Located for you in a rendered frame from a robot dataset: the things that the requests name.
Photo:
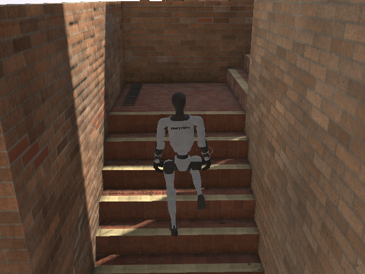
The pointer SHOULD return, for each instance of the robot left forearm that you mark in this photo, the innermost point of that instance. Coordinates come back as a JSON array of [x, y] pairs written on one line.
[[158, 154]]

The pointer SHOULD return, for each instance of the robot right hand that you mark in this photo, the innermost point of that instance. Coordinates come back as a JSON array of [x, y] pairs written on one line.
[[208, 163]]

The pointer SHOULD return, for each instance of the left robot upper arm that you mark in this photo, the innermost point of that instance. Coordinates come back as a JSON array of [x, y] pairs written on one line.
[[162, 123]]

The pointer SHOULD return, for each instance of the right robot upper arm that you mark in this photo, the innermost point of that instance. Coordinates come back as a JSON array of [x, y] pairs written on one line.
[[198, 121]]

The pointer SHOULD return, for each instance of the robot right forearm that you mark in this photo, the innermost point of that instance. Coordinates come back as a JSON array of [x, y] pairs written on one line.
[[205, 152]]

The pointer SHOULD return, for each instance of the robot left hand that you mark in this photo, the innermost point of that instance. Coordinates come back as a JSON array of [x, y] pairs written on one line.
[[155, 165]]

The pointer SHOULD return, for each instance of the robot head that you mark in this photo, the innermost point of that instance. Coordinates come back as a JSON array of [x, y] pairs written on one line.
[[179, 101]]

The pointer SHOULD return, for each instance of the humanoid robot torso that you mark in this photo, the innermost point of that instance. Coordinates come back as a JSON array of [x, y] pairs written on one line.
[[181, 137]]

